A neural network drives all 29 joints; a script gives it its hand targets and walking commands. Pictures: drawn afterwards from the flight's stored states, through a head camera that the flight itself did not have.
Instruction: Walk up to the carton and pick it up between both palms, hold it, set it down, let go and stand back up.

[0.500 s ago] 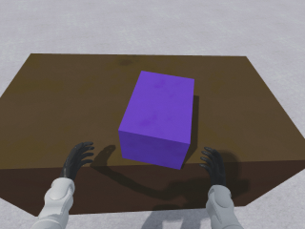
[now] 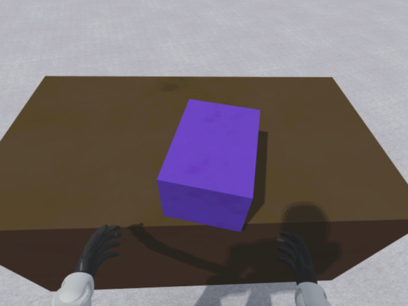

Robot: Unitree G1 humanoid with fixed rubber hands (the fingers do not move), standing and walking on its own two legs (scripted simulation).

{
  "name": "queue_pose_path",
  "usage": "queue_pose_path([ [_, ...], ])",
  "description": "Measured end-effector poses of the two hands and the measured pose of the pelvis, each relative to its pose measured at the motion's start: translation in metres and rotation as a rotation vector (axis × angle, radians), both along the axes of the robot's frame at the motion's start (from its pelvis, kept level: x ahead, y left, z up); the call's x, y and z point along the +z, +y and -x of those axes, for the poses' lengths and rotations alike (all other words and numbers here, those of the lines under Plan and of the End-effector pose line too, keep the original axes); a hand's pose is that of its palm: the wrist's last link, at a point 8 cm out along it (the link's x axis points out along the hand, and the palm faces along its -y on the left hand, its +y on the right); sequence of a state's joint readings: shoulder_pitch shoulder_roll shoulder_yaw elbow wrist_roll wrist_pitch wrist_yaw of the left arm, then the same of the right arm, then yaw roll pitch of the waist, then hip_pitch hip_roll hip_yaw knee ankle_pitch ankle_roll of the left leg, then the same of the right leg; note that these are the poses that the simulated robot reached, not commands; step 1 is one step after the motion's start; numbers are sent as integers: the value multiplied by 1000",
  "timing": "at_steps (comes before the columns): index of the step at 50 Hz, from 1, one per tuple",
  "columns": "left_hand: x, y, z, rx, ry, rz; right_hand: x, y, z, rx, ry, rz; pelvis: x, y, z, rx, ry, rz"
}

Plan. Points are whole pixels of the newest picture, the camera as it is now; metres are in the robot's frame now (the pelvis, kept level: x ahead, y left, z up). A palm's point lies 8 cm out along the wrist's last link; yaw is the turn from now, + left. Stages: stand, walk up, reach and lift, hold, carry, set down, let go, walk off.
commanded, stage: set down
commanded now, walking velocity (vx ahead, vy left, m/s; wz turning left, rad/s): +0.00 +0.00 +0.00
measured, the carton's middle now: (213, 161) +0.47 -0.04 -0.05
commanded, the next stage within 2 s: let go in 0.74 s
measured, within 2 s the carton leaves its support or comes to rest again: neither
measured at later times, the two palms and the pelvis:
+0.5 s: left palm (84, 281) +0.18 +0.23 -0.06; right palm (310, 285) +0.17 -0.21 -0.06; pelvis +0.01 +0.00 +0.00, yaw -1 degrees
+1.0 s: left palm (89, 296) +0.16 +0.22 -0.08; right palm (318, 297) +0.15 -0.23 -0.08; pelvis +0.00 -0.01 +0.00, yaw -1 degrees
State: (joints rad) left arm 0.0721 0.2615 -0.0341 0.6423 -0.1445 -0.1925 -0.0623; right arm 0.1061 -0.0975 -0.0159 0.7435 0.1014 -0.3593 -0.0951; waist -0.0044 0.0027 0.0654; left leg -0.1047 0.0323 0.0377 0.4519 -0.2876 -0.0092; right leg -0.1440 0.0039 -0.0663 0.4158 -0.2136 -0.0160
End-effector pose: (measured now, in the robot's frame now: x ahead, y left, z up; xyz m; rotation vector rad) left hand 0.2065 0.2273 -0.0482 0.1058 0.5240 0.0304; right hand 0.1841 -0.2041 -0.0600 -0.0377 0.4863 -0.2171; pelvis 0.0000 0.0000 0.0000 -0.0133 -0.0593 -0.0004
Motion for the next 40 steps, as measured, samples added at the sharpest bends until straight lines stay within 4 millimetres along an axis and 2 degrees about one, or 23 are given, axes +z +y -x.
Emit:
queue_pose_path([
  [24, -10, 4, 23, 33, 120, -35, -3, -9, 17, 49, 99, 41, 2, 2, -5, -14, -20, 0],
  [31, -21, 4, 35, 34, 221, -61, -15, -11, 28, 72, 183, 40, 3, 2, -6, -20, -23, 1],
  [40, -21, 1, 39, 46, 243, -83, -17, -17, 32, 99, 202, 46, 3, -1, -4, -22, -15, 0],
])
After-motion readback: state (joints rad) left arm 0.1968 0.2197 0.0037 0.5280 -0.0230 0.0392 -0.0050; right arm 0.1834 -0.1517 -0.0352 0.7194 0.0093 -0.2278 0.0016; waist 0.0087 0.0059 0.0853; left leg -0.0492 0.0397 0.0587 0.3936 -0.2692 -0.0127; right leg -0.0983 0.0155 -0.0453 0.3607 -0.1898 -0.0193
